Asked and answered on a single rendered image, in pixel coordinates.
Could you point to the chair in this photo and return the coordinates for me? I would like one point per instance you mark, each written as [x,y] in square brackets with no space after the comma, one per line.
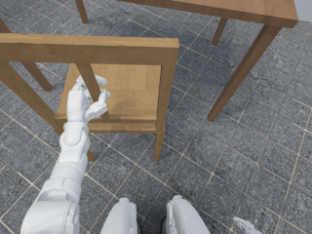
[139,72]

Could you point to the left robot hand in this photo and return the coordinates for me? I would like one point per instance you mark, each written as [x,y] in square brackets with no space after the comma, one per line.
[78,101]

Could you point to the robot left upper arm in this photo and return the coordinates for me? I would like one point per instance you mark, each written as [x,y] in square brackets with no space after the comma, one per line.
[53,217]

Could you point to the table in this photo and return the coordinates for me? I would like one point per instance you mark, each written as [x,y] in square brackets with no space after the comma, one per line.
[274,14]

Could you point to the left robot shin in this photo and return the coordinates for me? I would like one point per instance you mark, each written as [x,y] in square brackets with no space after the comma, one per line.
[132,230]

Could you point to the right robot hand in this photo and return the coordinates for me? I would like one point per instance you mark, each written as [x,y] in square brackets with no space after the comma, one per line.
[245,226]

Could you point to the robot right thigh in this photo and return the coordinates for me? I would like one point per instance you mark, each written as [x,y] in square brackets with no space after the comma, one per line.
[182,215]

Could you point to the left robot forearm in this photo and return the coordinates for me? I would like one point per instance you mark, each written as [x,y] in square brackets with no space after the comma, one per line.
[65,181]

